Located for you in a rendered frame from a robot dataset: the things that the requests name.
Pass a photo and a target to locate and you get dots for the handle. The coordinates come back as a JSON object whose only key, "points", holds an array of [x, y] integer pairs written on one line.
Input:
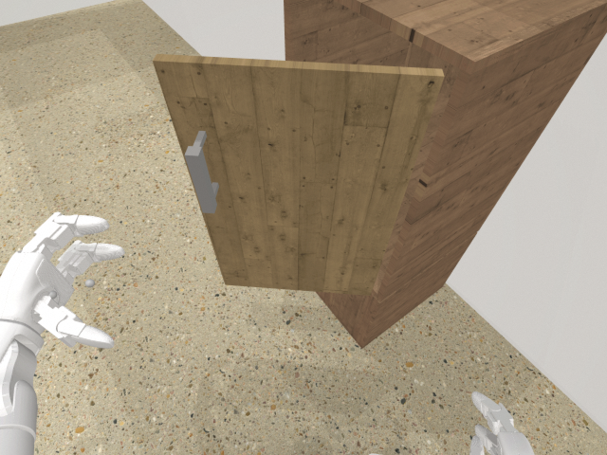
{"points": [[205, 189]]}

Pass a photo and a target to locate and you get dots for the right robot hand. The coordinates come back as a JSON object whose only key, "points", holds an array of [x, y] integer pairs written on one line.
{"points": [[509, 441]]}

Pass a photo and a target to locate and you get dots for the left robot hand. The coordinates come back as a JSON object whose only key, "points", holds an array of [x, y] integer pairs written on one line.
{"points": [[30, 275]]}

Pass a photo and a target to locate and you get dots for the robot left forearm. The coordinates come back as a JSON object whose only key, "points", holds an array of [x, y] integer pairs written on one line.
{"points": [[19, 346]]}

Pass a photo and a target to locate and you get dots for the cupboard door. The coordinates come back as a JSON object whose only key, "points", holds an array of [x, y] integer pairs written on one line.
{"points": [[312, 160]]}

